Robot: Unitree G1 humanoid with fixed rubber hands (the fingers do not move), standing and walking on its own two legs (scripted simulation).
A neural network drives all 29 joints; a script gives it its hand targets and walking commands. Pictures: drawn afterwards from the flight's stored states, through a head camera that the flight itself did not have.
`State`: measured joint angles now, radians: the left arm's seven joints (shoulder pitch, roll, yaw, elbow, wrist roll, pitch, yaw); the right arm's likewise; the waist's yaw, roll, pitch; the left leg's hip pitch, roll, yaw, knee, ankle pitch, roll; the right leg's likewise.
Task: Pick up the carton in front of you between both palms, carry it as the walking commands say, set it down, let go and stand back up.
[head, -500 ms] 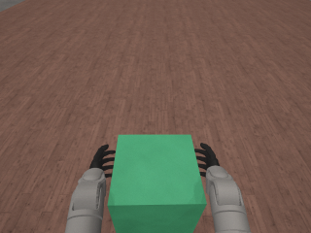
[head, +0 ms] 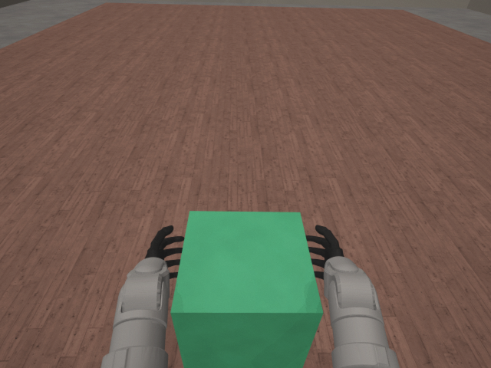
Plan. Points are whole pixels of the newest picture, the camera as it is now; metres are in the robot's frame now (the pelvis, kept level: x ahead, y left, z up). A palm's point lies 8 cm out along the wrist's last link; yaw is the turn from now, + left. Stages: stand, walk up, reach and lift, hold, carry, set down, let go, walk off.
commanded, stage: hold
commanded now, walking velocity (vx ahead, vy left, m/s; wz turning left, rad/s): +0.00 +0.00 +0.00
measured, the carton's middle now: (243, 296) +0.29 +0.00 -0.04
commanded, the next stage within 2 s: set down in 0.28 s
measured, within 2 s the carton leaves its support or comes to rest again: neither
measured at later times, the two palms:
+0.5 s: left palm (162, 255) +0.33 +0.15 +0.04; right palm (325, 254) +0.33 -0.15 +0.04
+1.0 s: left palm (169, 294) +0.37 +0.17 -0.17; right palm (295, 294) +0.37 -0.12 -0.16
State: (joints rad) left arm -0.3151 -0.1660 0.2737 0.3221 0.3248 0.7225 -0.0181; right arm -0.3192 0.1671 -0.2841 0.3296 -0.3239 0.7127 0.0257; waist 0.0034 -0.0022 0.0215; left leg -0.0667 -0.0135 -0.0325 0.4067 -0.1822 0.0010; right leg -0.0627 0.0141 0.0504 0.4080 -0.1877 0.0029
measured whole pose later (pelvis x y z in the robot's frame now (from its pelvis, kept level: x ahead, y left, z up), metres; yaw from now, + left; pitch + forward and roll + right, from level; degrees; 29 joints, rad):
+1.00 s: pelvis -0.02 +0.00 -0.09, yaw +0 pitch +30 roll -1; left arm -0.65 -0.07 0.40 0.54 0.25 0.18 -0.02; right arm -0.60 0.20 -0.42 0.46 -0.24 0.17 -0.08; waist 0.02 -0.02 -0.03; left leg -1.21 -0.05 -0.07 1.00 -0.32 -0.01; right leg -1.19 0.06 0.07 0.99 -0.33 0.03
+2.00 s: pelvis -0.07 +0.01 -0.34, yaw -3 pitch +46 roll -4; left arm -1.24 0.20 0.35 0.87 0.16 0.24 0.01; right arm -1.15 0.04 -0.46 0.71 -0.14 0.22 -0.19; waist 0.05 -0.05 0.03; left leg -2.21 -0.12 -0.08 1.94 -0.52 -0.04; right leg -2.18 0.16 0.06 1.91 -0.54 0.10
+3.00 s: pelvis -0.07 +0.01 -0.40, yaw -3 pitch +38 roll -3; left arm -1.43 0.32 0.35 1.09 0.17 0.19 -0.08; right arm -1.33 -0.05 -0.50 0.92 -0.15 0.15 -0.11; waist 0.06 -0.06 0.26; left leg -2.26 -0.06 -0.05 2.18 -0.58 -0.02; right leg -2.24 0.17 0.04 2.15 -0.58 0.10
